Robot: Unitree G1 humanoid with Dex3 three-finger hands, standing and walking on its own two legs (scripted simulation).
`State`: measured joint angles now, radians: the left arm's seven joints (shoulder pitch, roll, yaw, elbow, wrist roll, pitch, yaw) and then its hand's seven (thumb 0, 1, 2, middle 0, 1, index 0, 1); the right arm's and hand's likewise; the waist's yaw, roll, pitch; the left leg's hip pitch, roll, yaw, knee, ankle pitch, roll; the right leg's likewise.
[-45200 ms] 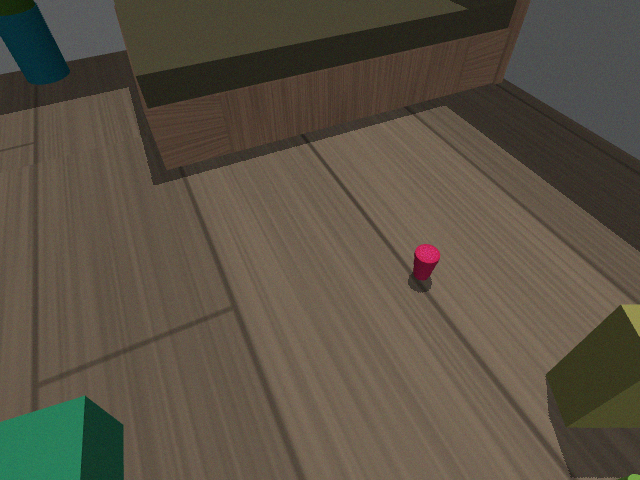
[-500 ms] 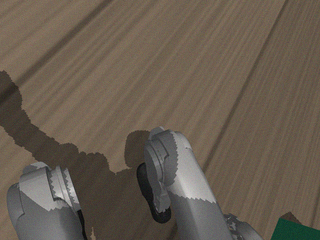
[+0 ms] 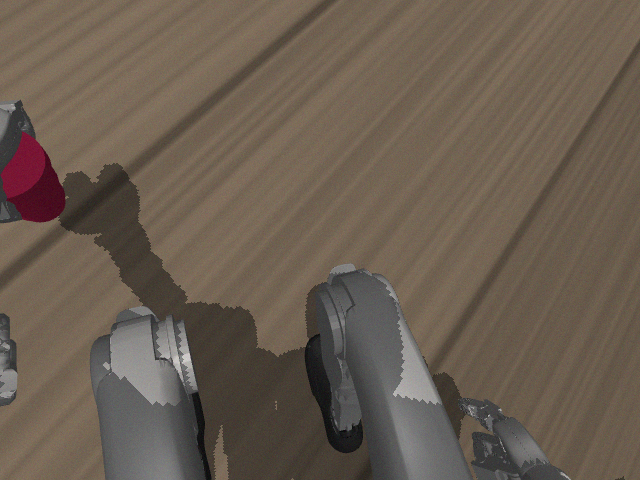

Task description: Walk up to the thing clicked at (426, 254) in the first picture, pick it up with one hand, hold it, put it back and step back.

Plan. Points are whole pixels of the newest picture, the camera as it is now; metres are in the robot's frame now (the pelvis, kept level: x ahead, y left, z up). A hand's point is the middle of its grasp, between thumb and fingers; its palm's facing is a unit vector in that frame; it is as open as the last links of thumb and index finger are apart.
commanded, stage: settle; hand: left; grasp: from above
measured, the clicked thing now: (23, 185) +0.50 +0.30 -0.22
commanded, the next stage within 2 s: lift in 0.02 s
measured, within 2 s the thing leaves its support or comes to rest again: neither
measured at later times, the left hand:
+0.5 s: hand out of the picture +0.46 +0.31 -0.09, palm faces -0.47 -0.09 -0.88, open 11.5 cm
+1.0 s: hand out of the picture +0.38 +0.30 +0.09, palm faces -0.45 -0.12 -0.88, open 11.5 cm
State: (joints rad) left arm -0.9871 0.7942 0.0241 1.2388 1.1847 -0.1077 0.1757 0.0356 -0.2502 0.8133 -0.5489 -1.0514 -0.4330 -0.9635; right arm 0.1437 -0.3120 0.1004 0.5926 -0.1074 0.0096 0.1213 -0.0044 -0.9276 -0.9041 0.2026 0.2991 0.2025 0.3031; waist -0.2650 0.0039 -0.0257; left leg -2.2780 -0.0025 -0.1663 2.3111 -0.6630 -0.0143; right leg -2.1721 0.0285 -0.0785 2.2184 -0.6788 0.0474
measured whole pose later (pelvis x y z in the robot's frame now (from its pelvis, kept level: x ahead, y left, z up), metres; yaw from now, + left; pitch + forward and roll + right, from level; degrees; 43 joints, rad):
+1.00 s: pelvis +0.01 +0.01 +0.19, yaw +5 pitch +29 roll -5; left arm -0.48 0.56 -0.08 0.74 0.99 -0.01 0.05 0.01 -0.25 0.87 -0.52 -1.07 -0.40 -0.99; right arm 0.16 -0.24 -0.01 0.65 0.01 0.08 0.01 0.00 -0.91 -0.90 0.20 0.30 0.20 0.30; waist -0.12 0.05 -0.17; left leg -1.62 0.02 -0.06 1.70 -0.59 0.01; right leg -1.55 0.01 -0.01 1.63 -0.60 0.05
